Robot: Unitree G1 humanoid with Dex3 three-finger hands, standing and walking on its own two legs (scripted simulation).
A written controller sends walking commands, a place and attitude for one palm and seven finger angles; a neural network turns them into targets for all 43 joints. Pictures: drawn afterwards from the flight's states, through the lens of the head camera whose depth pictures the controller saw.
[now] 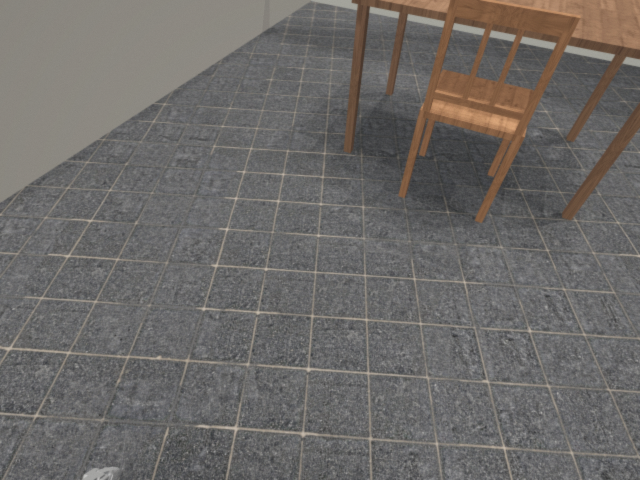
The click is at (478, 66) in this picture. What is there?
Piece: chair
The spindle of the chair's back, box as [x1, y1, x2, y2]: [463, 23, 492, 98]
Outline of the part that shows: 492,24 487,23 463,98 467,98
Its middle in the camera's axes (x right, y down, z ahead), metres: +0.54 -0.61 +1.34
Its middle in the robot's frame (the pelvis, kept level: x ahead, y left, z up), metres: +1.43 -0.47 -0.10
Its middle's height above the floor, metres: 0.67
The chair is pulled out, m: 0.00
